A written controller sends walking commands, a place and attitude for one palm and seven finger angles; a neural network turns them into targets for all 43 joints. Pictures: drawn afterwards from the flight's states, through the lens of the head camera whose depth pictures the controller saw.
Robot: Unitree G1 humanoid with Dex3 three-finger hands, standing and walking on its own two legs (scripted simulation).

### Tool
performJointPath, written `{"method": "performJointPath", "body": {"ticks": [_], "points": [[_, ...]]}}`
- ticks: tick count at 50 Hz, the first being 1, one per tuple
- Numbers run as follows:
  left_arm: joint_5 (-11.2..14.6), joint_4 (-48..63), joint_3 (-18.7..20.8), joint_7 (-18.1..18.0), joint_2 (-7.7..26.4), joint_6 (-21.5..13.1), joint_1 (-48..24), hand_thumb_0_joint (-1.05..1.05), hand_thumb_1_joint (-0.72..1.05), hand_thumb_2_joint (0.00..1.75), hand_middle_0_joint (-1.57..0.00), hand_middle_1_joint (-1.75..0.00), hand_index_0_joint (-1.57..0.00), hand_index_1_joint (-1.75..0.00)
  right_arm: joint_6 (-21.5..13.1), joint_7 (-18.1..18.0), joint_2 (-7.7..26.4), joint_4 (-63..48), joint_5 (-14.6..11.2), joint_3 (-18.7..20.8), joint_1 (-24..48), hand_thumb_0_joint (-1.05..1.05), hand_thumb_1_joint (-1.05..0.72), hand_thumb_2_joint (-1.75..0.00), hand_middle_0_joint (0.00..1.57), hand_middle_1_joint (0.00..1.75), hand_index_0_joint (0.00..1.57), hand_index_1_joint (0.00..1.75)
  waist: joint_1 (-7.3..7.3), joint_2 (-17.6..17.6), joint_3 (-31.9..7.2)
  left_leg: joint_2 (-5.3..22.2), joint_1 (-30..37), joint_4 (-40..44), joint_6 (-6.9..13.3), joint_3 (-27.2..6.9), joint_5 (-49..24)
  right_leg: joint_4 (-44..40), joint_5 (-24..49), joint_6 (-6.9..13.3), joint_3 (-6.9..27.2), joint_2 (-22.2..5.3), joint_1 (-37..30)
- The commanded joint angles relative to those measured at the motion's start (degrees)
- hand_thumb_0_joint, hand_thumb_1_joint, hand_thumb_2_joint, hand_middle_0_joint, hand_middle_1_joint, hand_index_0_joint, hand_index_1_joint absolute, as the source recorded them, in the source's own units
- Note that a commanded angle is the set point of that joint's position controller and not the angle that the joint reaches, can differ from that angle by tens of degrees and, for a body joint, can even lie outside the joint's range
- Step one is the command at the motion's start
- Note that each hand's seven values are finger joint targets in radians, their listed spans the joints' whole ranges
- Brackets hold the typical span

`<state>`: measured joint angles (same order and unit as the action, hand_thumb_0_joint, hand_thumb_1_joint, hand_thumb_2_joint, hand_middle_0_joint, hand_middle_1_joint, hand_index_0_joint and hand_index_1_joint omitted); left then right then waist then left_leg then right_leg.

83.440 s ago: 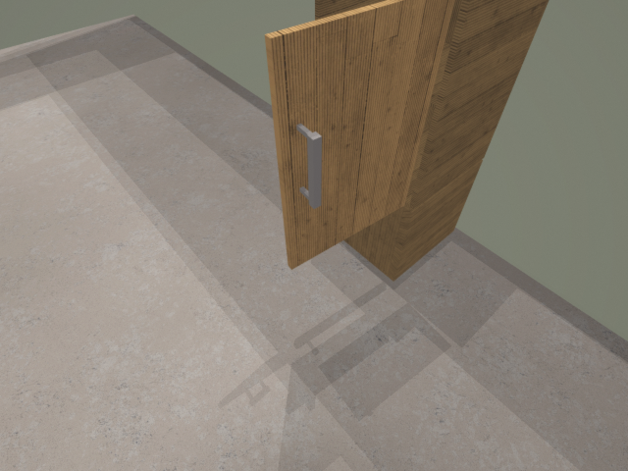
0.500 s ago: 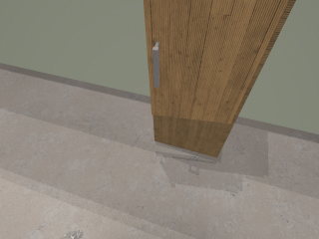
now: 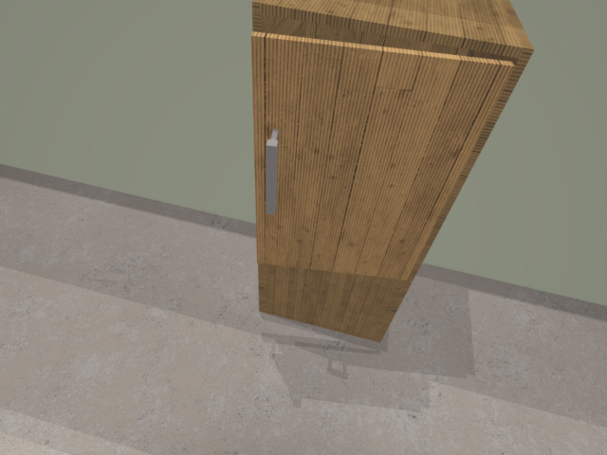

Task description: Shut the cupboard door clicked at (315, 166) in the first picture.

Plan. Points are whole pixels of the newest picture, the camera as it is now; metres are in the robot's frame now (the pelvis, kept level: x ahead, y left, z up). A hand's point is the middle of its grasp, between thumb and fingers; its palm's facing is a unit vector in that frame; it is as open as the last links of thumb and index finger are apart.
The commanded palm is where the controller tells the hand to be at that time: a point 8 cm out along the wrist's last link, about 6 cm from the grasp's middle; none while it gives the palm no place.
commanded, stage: take the last steps up to it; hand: left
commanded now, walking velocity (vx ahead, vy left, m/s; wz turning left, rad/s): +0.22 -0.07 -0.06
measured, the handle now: (272, 173) +0.62 +0.10 +0.00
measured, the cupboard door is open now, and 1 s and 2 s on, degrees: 9 9 9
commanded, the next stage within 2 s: come to a stop and stand still in 0.24 s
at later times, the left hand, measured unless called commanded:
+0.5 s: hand (238, 426) +0.20 +0.10 -0.15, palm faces +0.02 -0.97 -0.23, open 7.2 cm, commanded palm none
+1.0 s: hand out of the picture +0.14 +0.17 -0.18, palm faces +0.08 -0.98 -0.19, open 7.4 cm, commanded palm none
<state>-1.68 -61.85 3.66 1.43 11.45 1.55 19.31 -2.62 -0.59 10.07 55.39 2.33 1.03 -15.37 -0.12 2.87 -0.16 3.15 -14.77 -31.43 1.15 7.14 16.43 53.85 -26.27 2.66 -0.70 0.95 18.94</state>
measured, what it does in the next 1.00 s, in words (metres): walks ahead: right foot, then left foot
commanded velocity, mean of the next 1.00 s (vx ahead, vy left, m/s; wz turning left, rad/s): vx -0.02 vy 0.04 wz -0.01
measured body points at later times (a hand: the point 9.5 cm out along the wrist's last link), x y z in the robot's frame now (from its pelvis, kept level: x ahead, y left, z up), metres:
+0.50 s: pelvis +0.12 -0.08 +0.01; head +0.16 -0.10 +0.46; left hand +0.20 +0.15 -0.14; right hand +0.11 -0.31 -0.16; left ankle +0.10 +0.05 -0.68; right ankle +0.16 -0.16 -0.73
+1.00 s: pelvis +0.12 -0.02 +0.00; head +0.14 +0.00 +0.45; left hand +0.14 +0.22 -0.16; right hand +0.21 -0.25 -0.14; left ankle +0.11 +0.08 -0.73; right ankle +0.16 -0.15 -0.73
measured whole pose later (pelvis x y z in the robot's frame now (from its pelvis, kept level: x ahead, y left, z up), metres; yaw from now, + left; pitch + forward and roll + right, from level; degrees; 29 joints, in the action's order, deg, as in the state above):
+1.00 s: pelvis +0.12 -0.02 +0.00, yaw +0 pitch -2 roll +0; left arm -1.2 -60.9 2.4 -1.0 12.3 2.5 12.8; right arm 1.2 -1.3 8.9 58.4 0.8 0.1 -9.2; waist 3.2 3.3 4.2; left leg -0.5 -9.8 -27.7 1.2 2.5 16.1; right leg 27.7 -11.0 -1.0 -2.6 -3.0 14.5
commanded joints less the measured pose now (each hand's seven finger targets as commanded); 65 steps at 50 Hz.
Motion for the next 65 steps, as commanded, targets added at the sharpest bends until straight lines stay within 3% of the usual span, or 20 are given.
{"method": "performJointPath", "body": {"ticks": [1, 6, 11, 13, 14, 15, 16, 17, 20, 22, 25, 36, 39, 40, 41, 42, 43, 47, 53, 65], "points": [[-0.03, 6.25, 0.76, 0.49, 3.14, -2.21, -5.26, 0.00, 0.90, 0.90, -0.20, -0.30, -0.20, -0.30, -0.52, -1.53, 9.23, 0.28, -0.19, 1.53, -6.88, 0.00, -0.90, -0.90, 0.20, 0.30, 0.20, 0.30, -1.45, -10.05, 6.46, 16.36, 5.62, 21.80, 6.05, -16.67, -3.22, 8.19, 6.43, -1.32, 2.04, -4.69, 15.91], [0.37, 6.12, -0.17, 0.45, 0.85, -1.69, -6.67, 0.00, 0.90, 0.90, -0.20, -0.30, -0.20, -0.30, -0.52, -1.32, 8.20, 2.20, -0.44, 1.67, -7.97, 0.00, -0.90, -0.90, 0.20, 0.30, 0.20, 0.30, -0.95, -11.61, 4.64, 12.72, 6.08, 19.71, 5.74, -6.00, -14.55, -5.37, 11.96, -2.53, -2.39, -4.49, 9.78], [0.27, 6.62, -0.08, 0.36, 1.31, -1.96, -8.67, 0.00, 0.90, 0.90, -0.20, -0.30, -0.20, -0.30, 0.53, -1.06, 8.60, 3.50, -0.42, 2.51, -7.95, 0.00, -0.90, -0.90, 0.20, 0.30, 0.20, 0.30, -0.98, -11.73, 5.83, 13.35, 3.36, 16.55, 5.93, -6.07, -8.97, -16.48, 13.37, -2.34, -5.23, -2.97, 1.75], [0.20, 4.71, 0.66, 0.10, 3.37, -2.43, -3.48, 0.00, 0.90, 0.90, -0.20, -0.30, -0.20, -0.30, 0.91, -0.79, 7.63, 3.72, -0.80, 2.46, -6.88, 0.00, -0.90, -0.90, 0.20, 0.30, 0.20, 0.30, 1.81, -6.65, 4.19, 10.56, -2.24, 9.86, 3.67, -4.25, -4.41, -23.57, 16.22, -1.68, -4.79, -1.52, -10.39], [0.08, 2.99, 1.23, -0.22, 5.64, -3.18, 2.53, 0.00, 0.90, 0.90, -0.20, -0.30, -0.20, -0.30, 0.74, -0.42, 6.54, 3.70, -1.17, 2.11, -6.31, 0.00, -0.90, -0.90, 0.20, 0.30, 0.20, 0.30, 4.95, -0.97, 1.09, 6.12, -5.19, 1.30, 1.61, -0.63, -2.33, -28.10, 15.41, -0.62, -0.15, -4.51, -17.70], [-0.22, 1.07, 2.32, -0.92, 10.99, -4.07, 8.23, 0.00, 0.90, 0.90, -0.20, -0.30, -0.20, -0.30, 0.62, 0.06, 2.88, 2.78, -1.78, 1.54, -7.39, 0.00, -0.90, -0.90, 0.20, 0.30, 0.20, 0.30, 6.44, 12.96, -2.66, -1.06, -14.38, -12.83, -0.90, 3.72, 11.29, -35.07, 12.00, 3.76, 16.23, -16.80, -25.58], [0.61, 0.82, 2.43, -1.40, 12.72, -3.96, 9.26, 0.00, 0.90, 0.90, -0.20, -0.30, -0.20, -0.30, 1.18, -0.14, 3.32, 1.51, -1.77, 1.59, -6.40, 0.00, -0.90, -0.90, 0.20, 0.30, 0.20, 0.30, 6.29, 15.59, -2.97, -1.46, -16.07, -25.35, -0.61, -0.81, 22.36, -42.42, 9.08, 8.33, 25.04, -23.37, -22.16], [0.82, 1.83, 1.86, -1.78, 11.32, -3.72, 4.72, 0.00, 0.90, 0.90, -0.20, -0.30, -0.20, -0.30, 1.45, -0.11, 3.78, 2.19, -1.65, 1.98, -6.74, 0.00, -0.90, -0.90, 0.20, 0.30, 0.20, 0.30, 4.27, 9.69, -0.54, 0.27, -16.62, -30.40, -0.46, -4.03, 18.72, -44.29, 3.02, 9.55, 22.91, -22.62, -17.57], [0.71, 4.42, -0.38, -2.63, 4.46, -4.02, -6.28, 0.00, 0.90, 0.90, -0.20, -0.30, -0.20, -0.30, 2.50, -0.69, 2.07, 5.38, -1.62, 1.19, -8.03, 0.00, -0.90, -0.90, 0.20, 0.30, 0.20, 0.30, -0.77, 4.45, 1.37, 3.10, -9.39, -27.15, -2.17, -7.76, 8.35, -40.59, 31.98, 6.28, 10.62, -18.36, -6.78], [0.58, 4.44, -0.87, -2.92, 3.97, -4.30, -6.92, 0.00, 0.90, 0.90, -0.20, -0.30, -0.20, -0.30, 3.58, -0.73, 0.24, 6.30, -2.08, 0.58, -8.56, 0.00, -0.90, -0.90, 0.20, 0.30, 0.20, 0.30, -1.40, 1.53, -1.41, 1.62, -5.34, -21.83, -3.27, -6.54, 7.00, -36.99, 49.46, 5.92, 4.89, -16.83, -6.77], [0.46, 4.24, 0.10, -3.76, 6.18, -3.59, -4.82, 0.00, 0.90, 0.90, -0.20, -0.30, -0.20, -0.30, 5.04, -0.61, 1.61, 4.84, -2.11, 1.14, -6.14, 0.00, -0.90, -0.90, 0.20, 0.30, 0.20, 0.30, 0.20, -0.12, -4.21, -0.38, -6.96, -19.17, -4.26, -6.15, 7.35, -34.39, 57.07, 7.81, 6.06, -18.97, -11.88], [-0.37, 5.94, 1.44, -4.06, 8.89, -1.63, -5.99, 0.00, 0.90, 0.90, -0.20, -0.30, -0.20, -0.30, 5.45, -0.05, 4.28, -0.61, -1.95, 2.35, 2.63, 0.00, -0.90, -0.90, 0.20, 0.30, 0.20, 0.30, 1.31, 6.55, -2.51, -1.88, -5.86, -11.34, -4.03, -6.85, 7.90, -33.42, 43.87, 9.00, 7.85, -19.04, -11.22], [0.18, 5.78, 1.24, -3.80, 8.81, -1.31, -7.09, 0.00, 0.90, 0.90, -0.20, -0.30, -0.20, -0.30, 4.28, -0.06, 4.02, 0.79, -1.91, 2.00, -0.95, 0.00, -0.90, -0.90, 0.20, 0.30, 0.20, 0.30, -0.55, 5.27, -4.68, -2.31, 5.34, 6.25, -3.50, -5.19, -5.50, -29.52, 32.24, 4.21, 5.72, -15.46, -7.83], [0.51, 5.88, 0.81, -3.66, 7.28, -1.08, -6.62, 0.00, 0.90, 0.90, -0.20, -0.30, -0.20, -0.30, 3.65, -0.14, 5.67, 0.90, -1.80, 2.06, -0.95, 0.00, -0.90, -0.90, 0.20, 0.30, 0.20, 0.30, -0.32, 1.16, -4.77, 0.57, 9.68, 9.94, -2.59, -7.37, -9.83, -26.93, 25.51, 1.53, 3.93, -12.33, -4.51], [0.79, 6.07, 0.25, -3.43, 4.80, -0.84, -5.26, 0.00, 0.90, 0.90, -0.20, -0.30, -0.20, -0.30, 3.05, -0.35, 8.80, 0.18, -1.40, 2.48, -0.05, 0.00, -0.90, -0.90, 0.20, 0.30, 0.20, 0.30, 0.48, -9.11, -5.45, 8.58, 9.28, 11.85, 0.49, -16.00, -18.36, -23.89, 15.63, -1.44, 0.42, -7.12, -2.71], [0.88, 6.18, -0.29, -3.39, 3.44, -0.48, -5.42, 0.00, 0.90, 0.90, -0.20, -0.30, -0.20, -0.30, 3.36, -0.75, 10.79, -0.97, -1.13, 2.36, 3.65, 0.00, -0.90, -0.90, 0.20, 0.30, 0.20, 0.30, 1.61, -13.64, -2.44, 13.48, 2.14, 14.13, 4.30, -18.28, -20.85, -22.82, 6.93, -3.06, -2.29, -4.88, -5.29], [0.44, 5.93, -0.42, -3.24, 3.41, -0.20, -5.33, 0.00, 0.90, 0.90, -0.20, -0.30, -0.20, -0.30, 3.64, -0.85, 10.56, -1.37, -0.98, 2.02, 6.29, 0.00, -0.90, -0.90, 0.20, 0.30, 0.20, 0.30, 2.48, -10.23, 0.23, 13.22, -3.62, 15.11, 5.08, -16.15, -13.59, -21.79, 5.50, -3.05, -1.61, -4.66, -8.58], [0.58, 4.03, -0.88, -2.73, 4.57, -0.20, -5.22, 0.00, 0.90, 0.90, -0.20, -0.30, -0.20, -0.30, 2.79, -1.67, 8.83, -0.13, -1.62, 1.10, 5.93, 0.00, -0.90, -0.90, 0.20, 0.30, 0.20, 0.30, 2.00, -13.03, -0.65, 6.77, 3.17, 12.78, 2.18, -11.73, -23.09, -26.09, 15.91, -2.56, -0.11, -4.37, -9.02], [0.21, 1.64, -1.46, -2.30, 4.71, -0.19, -4.57, 0.00, 0.90, 0.90, -0.20, -0.30, -0.20, -0.30, 3.15, -1.03, 8.15, 1.27, -1.83, 1.09, 3.99, 0.00, -0.90, -0.90, 0.20, 0.30, 0.20, 0.30, 1.58, -4.33, 6.88, 4.69, -4.02, 19.80, 0.44, -12.96, 7.59, -30.56, 14.77, -2.41, 1.51, -4.72, -9.41], [0.97, -1.09, -2.23, -2.96, 3.70, -2.03, -2.12, 0.00, 0.90, 0.90, -0.20, -0.30, -0.20, -0.30, 1.44, -1.22, 4.95, 6.23, -2.02, -0.17, -2.71, 0.00, -0.90, -0.90, 0.20, 0.30, 0.20, 0.30, 0.66, -1.42, 0.84, 2.97, 5.20, 15.45, -0.32, -8.52, -10.21, -33.52, 23.41, -1.69, 3.39, -7.24, -11.26]]}}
